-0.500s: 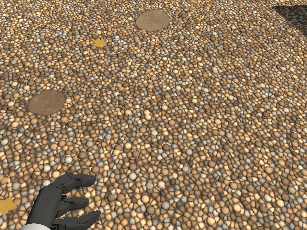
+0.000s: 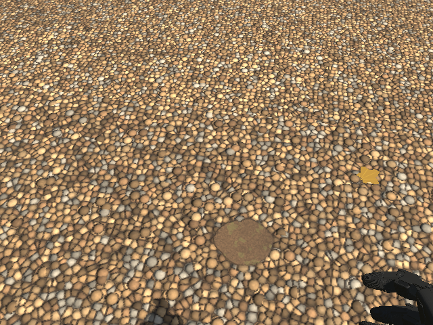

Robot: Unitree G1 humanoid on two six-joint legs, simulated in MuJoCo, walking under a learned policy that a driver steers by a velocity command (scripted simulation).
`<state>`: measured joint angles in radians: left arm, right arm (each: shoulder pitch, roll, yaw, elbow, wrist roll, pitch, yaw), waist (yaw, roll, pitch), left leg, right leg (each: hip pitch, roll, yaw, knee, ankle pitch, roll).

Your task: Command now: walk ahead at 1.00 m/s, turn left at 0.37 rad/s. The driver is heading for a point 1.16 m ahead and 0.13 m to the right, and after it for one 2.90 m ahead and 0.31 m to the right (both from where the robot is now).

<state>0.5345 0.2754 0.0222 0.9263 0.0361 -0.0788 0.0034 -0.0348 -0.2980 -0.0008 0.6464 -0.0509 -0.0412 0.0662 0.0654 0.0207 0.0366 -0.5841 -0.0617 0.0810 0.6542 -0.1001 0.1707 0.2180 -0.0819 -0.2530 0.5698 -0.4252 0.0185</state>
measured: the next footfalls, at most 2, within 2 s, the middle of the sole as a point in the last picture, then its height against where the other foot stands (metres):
right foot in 0.42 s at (278, 263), level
left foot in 0.88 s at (223, 151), level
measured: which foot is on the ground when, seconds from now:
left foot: down 0.00-0.44, up 0.46-0.86, down 0.88-1.00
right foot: up 0.00-0.40, down 0.42-0.88, up 0.90-1.00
